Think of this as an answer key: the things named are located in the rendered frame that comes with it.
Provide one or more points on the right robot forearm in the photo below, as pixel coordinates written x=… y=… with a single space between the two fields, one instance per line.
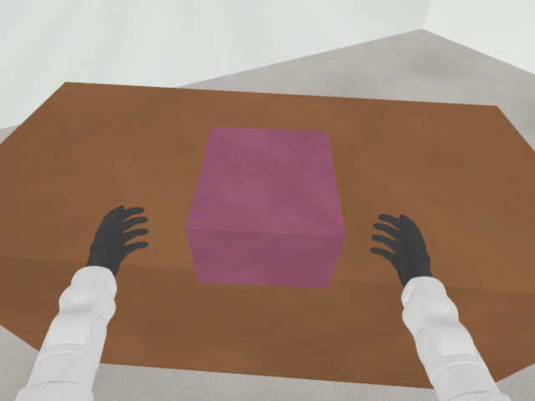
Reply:
x=454 y=366

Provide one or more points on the carton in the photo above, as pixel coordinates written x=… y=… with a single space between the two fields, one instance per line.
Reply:
x=266 y=209

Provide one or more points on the left robot forearm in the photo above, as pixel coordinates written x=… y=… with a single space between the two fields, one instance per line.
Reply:
x=69 y=357

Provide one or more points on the pedestal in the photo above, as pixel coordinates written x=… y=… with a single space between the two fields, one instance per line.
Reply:
x=461 y=172

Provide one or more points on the robot right hand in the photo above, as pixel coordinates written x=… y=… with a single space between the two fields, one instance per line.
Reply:
x=410 y=259

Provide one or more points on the robot left hand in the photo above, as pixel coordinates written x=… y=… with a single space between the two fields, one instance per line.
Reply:
x=108 y=248

